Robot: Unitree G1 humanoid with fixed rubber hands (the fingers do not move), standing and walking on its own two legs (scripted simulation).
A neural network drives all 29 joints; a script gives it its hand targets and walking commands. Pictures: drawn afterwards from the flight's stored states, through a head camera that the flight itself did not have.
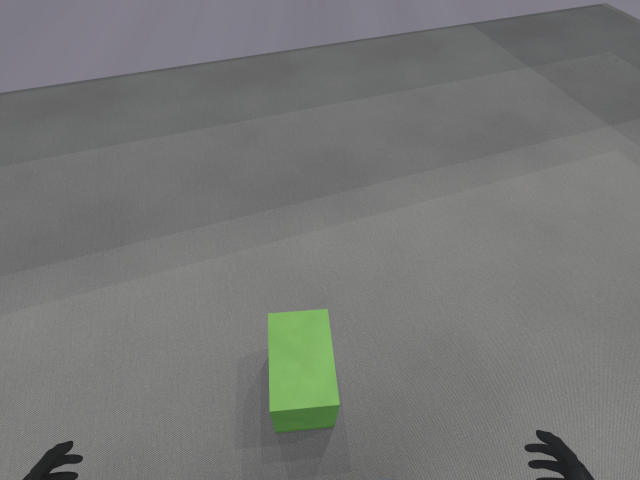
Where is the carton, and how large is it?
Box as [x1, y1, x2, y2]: [268, 309, 339, 432]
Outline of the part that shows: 327,309 268,313 269,404 270,414 275,432 334,426 339,402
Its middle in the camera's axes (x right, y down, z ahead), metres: -0.05 +0.39 +1.12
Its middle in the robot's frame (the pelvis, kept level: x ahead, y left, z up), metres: +0.47 +0.03 -0.65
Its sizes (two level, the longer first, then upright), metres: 0.267 0.174 0.235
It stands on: the floor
